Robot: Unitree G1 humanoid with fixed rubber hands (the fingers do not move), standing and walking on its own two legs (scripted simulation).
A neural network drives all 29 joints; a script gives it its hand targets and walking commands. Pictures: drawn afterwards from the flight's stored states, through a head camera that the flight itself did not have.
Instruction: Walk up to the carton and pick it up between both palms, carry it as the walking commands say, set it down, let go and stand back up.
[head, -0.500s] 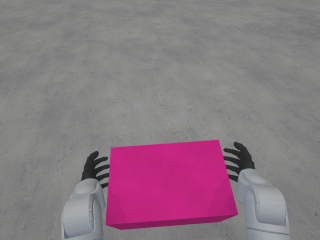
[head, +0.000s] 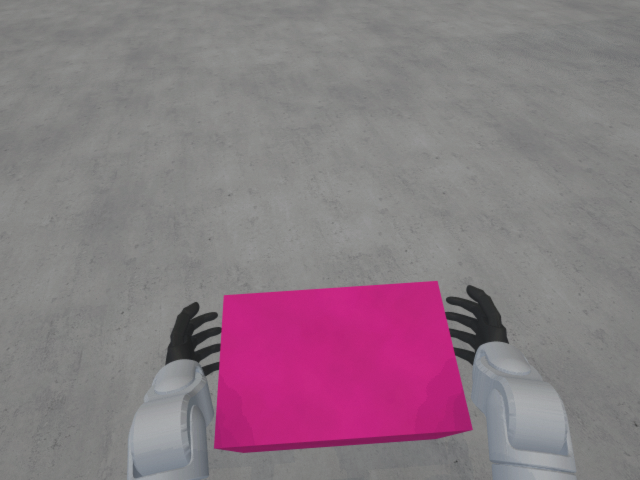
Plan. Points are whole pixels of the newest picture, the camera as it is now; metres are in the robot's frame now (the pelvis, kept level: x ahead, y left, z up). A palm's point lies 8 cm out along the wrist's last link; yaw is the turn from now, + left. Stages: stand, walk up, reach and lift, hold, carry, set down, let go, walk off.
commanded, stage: carry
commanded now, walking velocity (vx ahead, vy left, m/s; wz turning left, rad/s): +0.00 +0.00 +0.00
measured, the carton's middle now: (335, 371) +0.30 +0.00 -0.02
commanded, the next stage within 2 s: hold in 0.50 s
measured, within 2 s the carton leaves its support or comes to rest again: neither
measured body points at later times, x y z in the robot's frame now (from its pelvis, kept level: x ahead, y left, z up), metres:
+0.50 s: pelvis +0.00 +0.00 +0.00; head -0.02 +0.00 +0.45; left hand +0.27 +0.18 +0.06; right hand +0.27 -0.18 +0.07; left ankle +0.03 +0.11 -0.73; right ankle +0.04 -0.13 -0.73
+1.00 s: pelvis +0.02 -0.02 +0.01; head -0.06 -0.03 +0.46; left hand +0.31 +0.18 +0.07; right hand +0.33 -0.19 +0.07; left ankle +0.03 +0.11 -0.73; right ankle +0.04 -0.13 -0.73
